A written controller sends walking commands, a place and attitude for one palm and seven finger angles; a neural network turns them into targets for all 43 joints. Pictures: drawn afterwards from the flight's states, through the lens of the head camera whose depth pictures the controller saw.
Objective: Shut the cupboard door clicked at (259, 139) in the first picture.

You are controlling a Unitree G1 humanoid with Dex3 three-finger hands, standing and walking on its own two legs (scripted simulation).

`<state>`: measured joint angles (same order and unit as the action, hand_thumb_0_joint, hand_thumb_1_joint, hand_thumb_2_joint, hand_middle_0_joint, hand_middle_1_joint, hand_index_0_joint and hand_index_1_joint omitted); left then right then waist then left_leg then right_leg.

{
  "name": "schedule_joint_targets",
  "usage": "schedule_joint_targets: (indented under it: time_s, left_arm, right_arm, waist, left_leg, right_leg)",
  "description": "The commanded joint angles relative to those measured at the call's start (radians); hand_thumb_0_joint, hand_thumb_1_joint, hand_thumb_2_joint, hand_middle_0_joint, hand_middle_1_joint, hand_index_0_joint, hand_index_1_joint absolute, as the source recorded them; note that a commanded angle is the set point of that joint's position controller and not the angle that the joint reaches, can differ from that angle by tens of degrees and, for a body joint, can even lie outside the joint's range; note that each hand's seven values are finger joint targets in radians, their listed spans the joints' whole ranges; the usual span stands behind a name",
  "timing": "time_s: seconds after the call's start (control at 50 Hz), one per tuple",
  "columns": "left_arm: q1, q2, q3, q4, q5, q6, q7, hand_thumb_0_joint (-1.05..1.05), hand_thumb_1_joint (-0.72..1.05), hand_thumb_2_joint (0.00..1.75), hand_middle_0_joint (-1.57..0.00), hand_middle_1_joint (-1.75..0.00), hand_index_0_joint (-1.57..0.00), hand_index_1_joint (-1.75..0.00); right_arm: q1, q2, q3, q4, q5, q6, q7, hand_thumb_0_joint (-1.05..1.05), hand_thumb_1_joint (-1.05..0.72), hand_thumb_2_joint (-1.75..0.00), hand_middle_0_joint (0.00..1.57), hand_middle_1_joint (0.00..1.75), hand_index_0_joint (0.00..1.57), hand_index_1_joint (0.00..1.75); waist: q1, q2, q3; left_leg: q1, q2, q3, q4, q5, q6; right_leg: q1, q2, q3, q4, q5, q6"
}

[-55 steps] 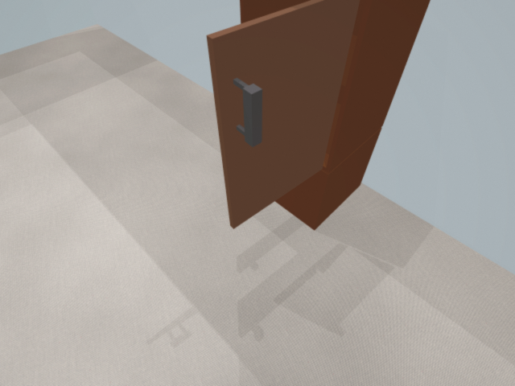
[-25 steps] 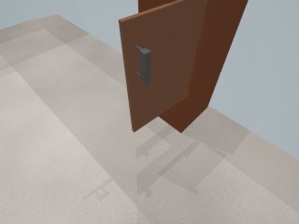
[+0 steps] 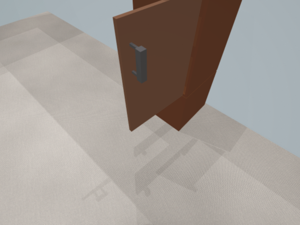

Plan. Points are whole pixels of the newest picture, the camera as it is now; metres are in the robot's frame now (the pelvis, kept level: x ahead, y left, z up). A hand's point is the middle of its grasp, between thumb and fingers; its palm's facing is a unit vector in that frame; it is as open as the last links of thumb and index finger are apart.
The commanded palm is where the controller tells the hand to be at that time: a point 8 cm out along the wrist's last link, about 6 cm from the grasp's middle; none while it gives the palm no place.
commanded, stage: walk around to get in front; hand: left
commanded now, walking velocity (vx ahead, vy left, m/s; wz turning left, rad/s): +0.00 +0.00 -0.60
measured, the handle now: (137, 62) +0.61 +0.09 +0.08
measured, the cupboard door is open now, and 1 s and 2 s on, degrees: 84 84 84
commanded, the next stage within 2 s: none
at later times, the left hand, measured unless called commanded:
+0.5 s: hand out of the picture +0.04 +0.16 -0.17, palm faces -0.20 -0.95 -0.26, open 7.4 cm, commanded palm none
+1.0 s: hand (103, 213) +0.18 +0.16 -0.17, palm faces -0.49 -0.84 -0.24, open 7.4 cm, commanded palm none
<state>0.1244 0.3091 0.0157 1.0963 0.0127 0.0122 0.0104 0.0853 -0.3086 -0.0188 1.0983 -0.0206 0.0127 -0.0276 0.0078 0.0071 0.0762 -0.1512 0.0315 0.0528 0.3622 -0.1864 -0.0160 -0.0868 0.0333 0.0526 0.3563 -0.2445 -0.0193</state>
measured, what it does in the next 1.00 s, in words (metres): steps on the spot, turning right: left foot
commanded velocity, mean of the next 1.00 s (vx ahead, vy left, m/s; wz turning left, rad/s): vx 0.00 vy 0.00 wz -0.60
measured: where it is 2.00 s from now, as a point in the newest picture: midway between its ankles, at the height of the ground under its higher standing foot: outside the picture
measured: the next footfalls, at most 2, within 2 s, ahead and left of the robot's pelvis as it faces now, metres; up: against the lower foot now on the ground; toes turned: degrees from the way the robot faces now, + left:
left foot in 0.76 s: +0.06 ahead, +0.12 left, +0.00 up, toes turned -25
right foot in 1.08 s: -0.08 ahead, -0.13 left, +0.00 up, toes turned -39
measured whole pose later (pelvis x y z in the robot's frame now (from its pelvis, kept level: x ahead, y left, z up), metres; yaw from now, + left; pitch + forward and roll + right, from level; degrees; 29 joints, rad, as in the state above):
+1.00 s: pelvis -0.03 +0.02 -0.01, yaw -32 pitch +0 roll -3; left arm 0.13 0.29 0.09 0.88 0.03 0.07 -0.04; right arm 0.18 -0.22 -0.03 0.89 -0.04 0.02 -0.03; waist 0.02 0.01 0.12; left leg -0.21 0.13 0.09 0.54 -0.31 -0.03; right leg -0.43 -0.01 -0.05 0.85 -0.45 0.05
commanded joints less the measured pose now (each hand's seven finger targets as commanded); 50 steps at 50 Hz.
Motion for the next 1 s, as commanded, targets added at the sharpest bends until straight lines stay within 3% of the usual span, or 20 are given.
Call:
schedule_joint_targets:
  time_s: [0.0,0.08,0.14,0.2,0.22,0.24,0.26,0.3,0.34,0.54,0.64,0.68,0.7,0.72,0.74,0.76,0.78,0.84,0.92,0.98]
  left_arm:
    - [0.037,0.133,0.045,-0.088,0.0,0.01,0.005,0.0,0.9,0.9,-0.2,-0.3,-0.2,-0.3]
    - [0.054,0.096,0.056,-0.144,0.003,0.024,-0.005,0.0,0.9,0.9,-0.2,-0.3,-0.2,-0.3]
    - [0.049,0.052,0.065,-0.185,0.006,0.044,-0.017,0.0,0.9,0.9,-0.2,-0.3,-0.2,-0.3]
    - [0.181,0.033,0.079,-0.164,0.01,0.033,-0.027,0.0,0.9,0.9,-0.2,-0.3,-0.2,-0.3]
    - [0.231,0.081,0.094,-0.153,0.018,0.023,-0.022,0.0,0.9,0.9,-0.2,-0.3,-0.2,-0.3]
    - [0.225,0.191,0.113,-0.164,0.029,0.01,-0.005,0.0,0.9,0.9,-0.2,-0.3,-0.2,-0.3]
    - [0.236,0.201,0.11,-0.174,0.013,0.012,0.002,0.0,0.9,0.9,-0.2,-0.3,-0.2,-0.3]
    - [0.136,0.125,0.105,-0.197,0.014,0.008,0.016,0.0,0.9,0.9,-0.2,-0.3,-0.2,-0.3]
    - [0.141,0.077,0.097,-0.198,0.008,-0.005,0.021,0.0,0.9,0.9,-0.2,-0.3,-0.2,-0.3]
    - [0.211,0.092,0.113,-0.185,0.015,0.003,0.018,0.0,0.9,0.9,-0.2,-0.3,-0.2,-0.3]
    - [0.148,0.109,0.12,-0.212,0.017,0.011,0.014,0.0,0.9,0.9,-0.2,-0.3,-0.2,-0.3]
    - [0.093,0.094,0.114,-0.225,0.01,0.016,0.012,0.0,0.9,0.9,-0.2,-0.3,-0.2,-0.3]
    - [0.083,0.054,0.102,-0.242,-0.001,0.019,0.006,0.0,0.9,0.9,-0.2,-0.3,-0.2,-0.3]
    - [0.088,0.004,0.091,-0.27,-0.009,0.02,-0.011,0.0,0.9,0.9,-0.2,-0.3,-0.2,-0.3]
    - [0.043,0.05,0.099,-0.296,0.006,0.016,-0.019,0.0,0.9,0.9,-0.2,-0.3,-0.2,-0.3]
    - [0.024,0.052,0.106,-0.289,0.021,0.016,-0.028,0.0,0.9,0.9,-0.2,-0.3,-0.2,-0.3]
    - [0.042,0.039,0.107,-0.269,0.02,0.018,-0.029,0.0,0.9,0.9,-0.2,-0.3,-0.2,-0.3]
    - [0.024,0.019,0.093,-0.278,0.008,0.03,-0.044,0.0,0.9,0.9,-0.2,-0.3,-0.2,-0.3]
    - [-0.016,0.0,0.08,-0.294,0.009,0.032,-0.056,0.0,0.9,0.9,-0.2,-0.3,-0.2,-0.3]
    - [0.009,0.012,0.077,-0.287,0.007,0.023,-0.055,0.0,0.9,0.9,-0.2,-0.3,-0.2,-0.3]
  right_arm:
    - [0.069,-0.123,-0.046,-0.077,0.003,0.006,-0.013,0.0,-0.9,-0.9,0.2,0.3,0.2,0.3]
    - [0.067,-0.141,-0.067,-0.13,0.0,0.011,-0.018,0.0,-0.9,-0.9,0.2,0.3,0.2,0.3]
    - [0.071,-0.142,-0.076,-0.155,-0.009,0.003,-0.016,0.0,-0.9,-0.9,0.2,0.3,0.2,0.3]
    - [-0.015,-0.13,-0.079,-0.191,-0.009,0.005,-0.017,0.0,-0.9,-0.9,0.2,0.3,0.2,0.3]
    - [-0.027,-0.095,-0.078,-0.207,0.003,0.014,-0.015,0.0,-0.9,-0.9,0.2,0.3,0.2,0.3]
    - [-0.017,-0.014,-0.068,-0.237,0.013,0.017,-0.006,0.0,-0.9,-0.9,0.2,0.3,0.2,0.3]
    - [-0.014,-0.044,-0.07,-0.233,0.011,0.029,-0.002,0.0,-0.9,-0.9,0.2,0.3,0.2,0.3]
    - [-0.022,-0.033,-0.076,-0.217,0.01,0.029,-0.005,0.0,-0.9,-0.9,0.2,0.3,0.2,0.3]
    - [0.003,-0.004,-0.068,-0.204,0.009,0.023,-0.005,0.0,-0.9,-0.9,0.2,0.3,0.2,0.3]
    - [-0.053,0.021,-0.064,-0.238,0.018,0.018,-0.014,0.0,-0.9,-0.9,0.2,0.3,0.2,0.3]
    - [-0.008,0.017,-0.061,-0.251,0.027,0.004,-0.017,0.0,-0.9,-0.9,0.2,0.3,0.2,0.3]
    - [0.078,0.009,-0.062,-0.226,0.027,-0.006,-0.023,0.0,-0.9,-0.9,0.2,0.3,0.2,0.3]
    - [0.125,-0.056,-0.068,-0.218,0.019,-0.017,-0.03,0.0,-0.9,-0.9,0.2,0.3,0.2,0.3]
    - [0.126,-0.157,-0.086,-0.236,-0.001,-0.022,-0.03,0.0,-0.9,-0.9,0.2,0.3,0.2,0.3]
    - [0.12,-0.173,-0.084,-0.257,-0.007,-0.015,-0.036,0.0,-0.9,-0.9,0.2,0.3,0.2,0.3]
    - [0.105,-0.138,-0.076,-0.263,-0.019,-0.023,-0.032,0.0,-0.9,-0.9,0.2,0.3,0.2,0.3]
    - [0.084,-0.116,-0.065,-0.268,-0.017,-0.026,-0.031,0.0,-0.9,-0.9,0.2,0.3,0.2,0.3]
    - [0.068,-0.092,-0.063,-0.279,-0.016,-0.021,-0.03,0.0,-0.9,-0.9,0.2,0.3,0.2,0.3]
    - [0.134,-0.121,-0.074,-0.259,-0.016,-0.013,-0.018,0.0,-0.9,-0.9,0.2,0.3,0.2,0.3]
    - [0.136,-0.141,-0.08,-0.257,-0.013,-0.008,-0.008,0.0,-0.9,-0.9,0.2,0.3,0.2,0.3]
  waist:
    - [-0.023,-0.007,-0.089]
    - [-0.015,0.088,-0.092]
    - [-0.014,0.228,-0.061]
    - [0.069,0.095,-0.087]
    - [0.09,-0.084,-0.063]
    - [0.076,-0.403,-0.04]
    - [0.089,-0.268,-0.047]
    - [0.028,-0.186,-0.029]
    - [0.014,-0.126,-0.101]
    - [0.049,-0.145,-0.131]
    - [0.017,-0.147,-0.148]
    - [-0.031,-0.121,-0.156]
    - [-0.049,0.018,-0.167]
    - [-0.039,0.322,-0.14]
    - [-0.045,0.217,-0.092]
    - [-0.029,0.097,-0.075]
    - [-0.004,0.178,-0.103]
    - [0.001,0.206,-0.103]
    - [-0.031,0.205,-0.082]
    - [-0.018,0.218,-0.089]
  left_leg:
    - [0.088,0.134,-0.038,0.067,0.182,0.02]
    - [0.065,0.226,-0.096,0.038,0.12,0.076]
    - [-0.043,0.386,-0.176,-0.07,0.141,0.189]
    - [-0.125,0.296,-0.03,0.136,0.151,0.107]
    - [-0.234,0.182,0.04,0.331,-0.039,0.036]
    - [-0.422,-0.008,0.099,0.604,-0.413,-0.04]
    - [-0.397,0.009,-0.051,0.752,-0.437,-0.031]
    - [-0.454,0.028,-0.116,0.85,-0.297,-0.032]
    - [-0.442,0.031,-0.106,0.823,-0.225,-0.048]
    - [-0.373,-0.012,-0.089,0.585,-0.253,-0.056]
    - [-0.226,-0.035,-0.092,0.349,-0.245,-0.034]
    - [0.008,-0.025,-0.082,0.1,-0.088,-0.028]
    - [0.165,0.112,-0.206,-0.035,-0.081,0.017]
    - [0.207,0.403,-0.487,-0.124,0.035,0.135]
    - [0.039,0.503,-0.509,-0.113,0.108,0.228]
    - [0.007,0.437,-0.449,-0.079,0.268,0.234]
    - [0.01,0.385,-0.356,-0.028,0.414,0.208]
    - [0.052,0.276,-0.121,0.037,0.489,0.15]
    - [0.002,0.277,-0.051,0.048,0.411,0.124]
    - [-0.014,0.293,-0.028,0.105,0.39,0.097]
  right_leg:
    - [-0.137,-0.121,0.102,0.072,0.351,-0.016]
    - [-0.236,-0.053,0.073,0.254,0.193,-0.006]
    - [-0.268,-0.046,-0.03,0.569,-0.31,0.015]
    - [-0.112,-0.062,-0.069,0.304,-0.122,0.014]
    - [-0.051,-0.128,0.067,0.079,0.075,-0.006]
    - [-0.041,-0.382,0.477,-0.088,0.266,-0.116]
    - [-0.115,-0.416,0.49,-0.108,0.15,-0.203]
    - [-0.099,-0.312,0.421,-0.044,0.241,-0.178]
    - [-0.005,-0.266,0.333,0.018,0.46,-0.165]
    - [0.051,-0.226,0.394,0.034,0.523,-0.177]
    - [-0.039,-0.204,0.453,0.06,0.476,-0.167]
    - [-0.202,-0.149,0.417,0.117,0.363,-0.096]
    - [-0.368,-0.05,0.314,0.203,0.147,-0.039]
    - [-0.537,0.071,0.108,0.444,-0.321,0.035]
    - [-0.51,0.011,0.029,0.656,-0.39,0.064]
    - [-0.513,0.0,0.023,0.783,-0.327,0.072]
    - [-0.519,-0.019,0.019,0.839,-0.305,0.08]
    - [-0.481,-0.053,-0.047,0.738,-0.255,0.089]
    - [-0.334,-0.034,-0.136,0.495,-0.2,0.071]
    - [-0.226,-0.025,-0.155,0.334,-0.136,0.047]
